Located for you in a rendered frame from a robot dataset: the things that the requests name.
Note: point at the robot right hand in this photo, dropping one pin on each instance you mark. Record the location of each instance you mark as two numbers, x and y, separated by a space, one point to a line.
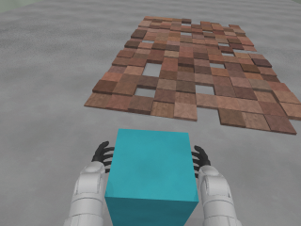
203 159

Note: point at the robot left hand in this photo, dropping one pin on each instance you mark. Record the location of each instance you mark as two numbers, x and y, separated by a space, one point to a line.
100 154

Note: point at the left robot forearm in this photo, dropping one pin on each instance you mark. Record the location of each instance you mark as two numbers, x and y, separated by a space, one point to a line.
87 197

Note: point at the right robot forearm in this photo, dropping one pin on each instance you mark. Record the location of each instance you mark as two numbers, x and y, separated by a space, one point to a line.
217 202

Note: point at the carton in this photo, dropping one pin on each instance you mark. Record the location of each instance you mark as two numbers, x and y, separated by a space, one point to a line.
152 180

